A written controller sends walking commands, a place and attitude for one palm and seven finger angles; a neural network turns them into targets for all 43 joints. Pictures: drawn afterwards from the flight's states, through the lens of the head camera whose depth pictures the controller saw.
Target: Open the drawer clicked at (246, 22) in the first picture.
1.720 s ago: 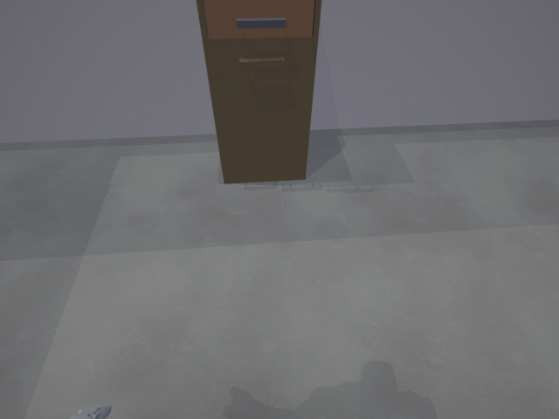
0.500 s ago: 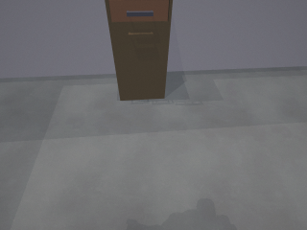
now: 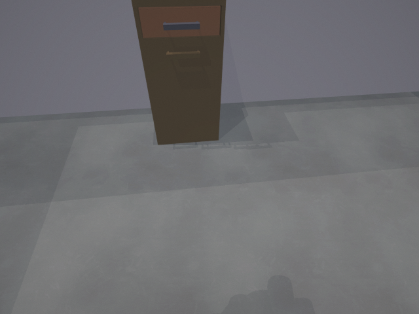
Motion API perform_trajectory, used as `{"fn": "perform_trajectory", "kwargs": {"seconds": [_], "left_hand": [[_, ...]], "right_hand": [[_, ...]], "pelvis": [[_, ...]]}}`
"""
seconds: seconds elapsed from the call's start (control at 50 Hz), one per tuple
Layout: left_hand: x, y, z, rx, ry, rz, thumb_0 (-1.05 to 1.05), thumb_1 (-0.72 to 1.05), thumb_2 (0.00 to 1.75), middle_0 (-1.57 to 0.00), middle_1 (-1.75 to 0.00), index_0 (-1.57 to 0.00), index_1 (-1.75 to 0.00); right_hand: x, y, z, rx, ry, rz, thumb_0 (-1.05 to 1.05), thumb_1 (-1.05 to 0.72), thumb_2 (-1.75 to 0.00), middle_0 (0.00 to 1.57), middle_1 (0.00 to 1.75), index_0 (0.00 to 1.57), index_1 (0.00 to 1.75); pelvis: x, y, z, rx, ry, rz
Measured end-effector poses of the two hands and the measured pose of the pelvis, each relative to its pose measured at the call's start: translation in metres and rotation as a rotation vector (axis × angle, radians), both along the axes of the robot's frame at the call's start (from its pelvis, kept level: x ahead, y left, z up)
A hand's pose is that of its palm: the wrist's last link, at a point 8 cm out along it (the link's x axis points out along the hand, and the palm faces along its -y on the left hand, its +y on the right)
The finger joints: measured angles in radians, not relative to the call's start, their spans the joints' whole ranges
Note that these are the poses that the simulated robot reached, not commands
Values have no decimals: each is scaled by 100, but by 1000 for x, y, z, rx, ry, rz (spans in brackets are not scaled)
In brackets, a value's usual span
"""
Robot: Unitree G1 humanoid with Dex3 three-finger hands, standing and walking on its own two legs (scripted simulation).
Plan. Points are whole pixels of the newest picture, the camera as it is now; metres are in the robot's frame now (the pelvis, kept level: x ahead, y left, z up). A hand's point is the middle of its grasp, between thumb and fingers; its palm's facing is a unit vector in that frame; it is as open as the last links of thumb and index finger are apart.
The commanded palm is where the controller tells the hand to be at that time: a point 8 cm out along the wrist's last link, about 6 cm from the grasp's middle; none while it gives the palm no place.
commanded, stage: walk to a spot facing it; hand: left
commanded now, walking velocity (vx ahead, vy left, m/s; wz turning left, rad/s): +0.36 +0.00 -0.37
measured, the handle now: (181, 24) +1.34 +0.23 +0.04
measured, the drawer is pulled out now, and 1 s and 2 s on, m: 0.00 0.00 0.00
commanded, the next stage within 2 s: turn to face it in 1.16 s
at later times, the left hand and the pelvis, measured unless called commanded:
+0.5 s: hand out of the picture +0.06 +0.18 -0.19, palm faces -0.03 -0.99 -0.13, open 7.3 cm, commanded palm none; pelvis +0.17 +0.02 -0.02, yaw -9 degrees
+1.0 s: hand (192, 176) +0.56 +0.10 -0.16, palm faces -0.35 -0.91 -0.23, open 7.3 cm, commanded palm none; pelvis +0.37 -0.04 -0.02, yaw -20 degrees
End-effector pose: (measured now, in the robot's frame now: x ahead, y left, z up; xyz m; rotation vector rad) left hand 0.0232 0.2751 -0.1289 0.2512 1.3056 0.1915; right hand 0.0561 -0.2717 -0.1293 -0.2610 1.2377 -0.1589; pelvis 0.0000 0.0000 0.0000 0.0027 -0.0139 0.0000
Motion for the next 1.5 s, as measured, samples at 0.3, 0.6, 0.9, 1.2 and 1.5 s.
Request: {"fn": "perform_trajectory", "kwargs": {"seconds": [0.3,0.6,0.9,1.2,1.5], "left_hand": [[-7,-74,-15,-116,176,69,0,91,90,-20,-30,-21,-30],[154,-13,-36,-108,238,-49,1,91,90,-20,-30,-21,-30],[494,-92,4,-92,-192,-399,0,91,90,-19,-30,-20,-30],[538,-121,-14,-100,-1,-365,0,94,90,-20,-30,-21,-30],[647,-113,-26,-132,38,-297,1,92,90,-20,-30,-20,-30]], "right_hand": [[20,18,-21,88,136,-120,1,-91,-89,20,30,20,30],[210,64,-8,70,-186,-184,0,-91,-89,20,30,20,30],[149,50,-21,112,166,-495,0,-92,-89,19,30,20,30],[337,-11,-7,97,-20,-489,1,-91,-89,19,30,20,30],[460,-3,2,41,15,-435,0,-94,-89,20,30,20,30]], "pelvis": [[85,-14,-8,-3,22,-69],[210,25,-18,-2,0,-208],[333,-12,-8,18,13,-335],[454,-57,-1,-31,13,-387],[573,-48,0,-32,20,-350]]}}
